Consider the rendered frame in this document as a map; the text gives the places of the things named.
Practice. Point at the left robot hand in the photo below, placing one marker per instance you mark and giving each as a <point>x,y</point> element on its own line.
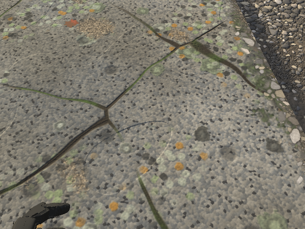
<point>40,213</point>

